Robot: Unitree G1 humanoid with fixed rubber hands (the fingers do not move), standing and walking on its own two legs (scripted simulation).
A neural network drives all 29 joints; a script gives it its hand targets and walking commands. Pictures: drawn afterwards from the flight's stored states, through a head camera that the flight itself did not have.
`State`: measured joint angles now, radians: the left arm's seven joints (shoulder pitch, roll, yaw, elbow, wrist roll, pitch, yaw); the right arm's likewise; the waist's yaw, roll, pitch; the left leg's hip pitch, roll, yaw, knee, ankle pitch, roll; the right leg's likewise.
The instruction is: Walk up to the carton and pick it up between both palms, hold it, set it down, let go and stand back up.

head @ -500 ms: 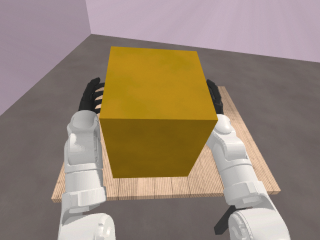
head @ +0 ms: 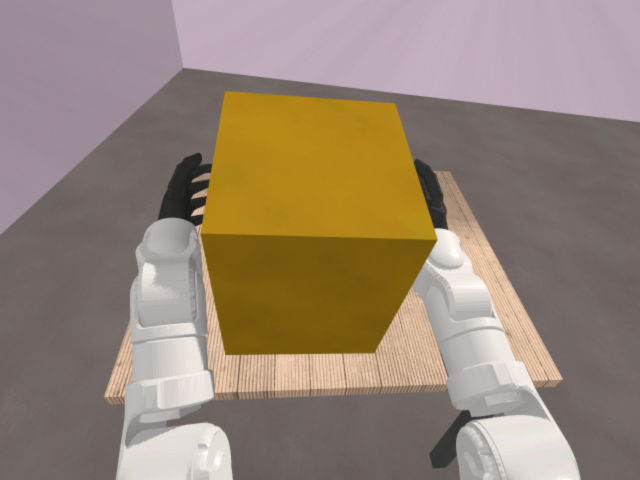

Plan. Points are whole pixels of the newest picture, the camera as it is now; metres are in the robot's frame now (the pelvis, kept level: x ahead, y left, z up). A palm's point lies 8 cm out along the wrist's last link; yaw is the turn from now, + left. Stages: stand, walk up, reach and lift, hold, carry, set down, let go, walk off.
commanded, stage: hold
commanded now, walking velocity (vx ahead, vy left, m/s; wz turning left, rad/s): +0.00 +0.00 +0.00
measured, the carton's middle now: (306, 234) +0.37 +0.01 +0.14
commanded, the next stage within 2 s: none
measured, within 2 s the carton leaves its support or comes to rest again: neither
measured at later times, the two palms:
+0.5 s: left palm (177, 221) +0.35 +0.16 +0.18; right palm (427, 224) +0.35 -0.14 +0.17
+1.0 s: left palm (174, 220) +0.35 +0.16 +0.18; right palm (424, 221) +0.36 -0.13 +0.18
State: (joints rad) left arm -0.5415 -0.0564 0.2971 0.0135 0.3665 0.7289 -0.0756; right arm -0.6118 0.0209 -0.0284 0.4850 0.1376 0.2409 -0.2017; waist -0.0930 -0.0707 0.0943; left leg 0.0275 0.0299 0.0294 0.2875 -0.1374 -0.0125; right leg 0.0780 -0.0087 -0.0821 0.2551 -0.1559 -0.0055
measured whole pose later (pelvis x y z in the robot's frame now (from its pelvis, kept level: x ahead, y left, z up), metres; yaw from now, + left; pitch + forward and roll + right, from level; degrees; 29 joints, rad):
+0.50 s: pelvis +0.00 +0.00 +0.00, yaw +0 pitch -10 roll +0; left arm -0.54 -0.05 0.29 0.00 0.36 0.73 -0.07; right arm -0.61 0.02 -0.02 0.47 0.15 0.25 -0.21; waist -0.09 -0.07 0.09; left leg 0.02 0.03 0.03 0.29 -0.14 -0.01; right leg 0.08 -0.01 -0.08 0.26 -0.16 -0.01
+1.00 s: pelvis +0.00 +0.00 +0.00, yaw +0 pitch -10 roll +0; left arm -0.57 -0.05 0.30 0.07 0.37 0.70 -0.07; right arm -0.64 0.02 -0.05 0.53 0.14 0.22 -0.20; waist -0.09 -0.07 0.08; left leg 0.01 0.03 0.02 0.30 -0.13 -0.01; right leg 0.07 -0.01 -0.09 0.26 -0.15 -0.01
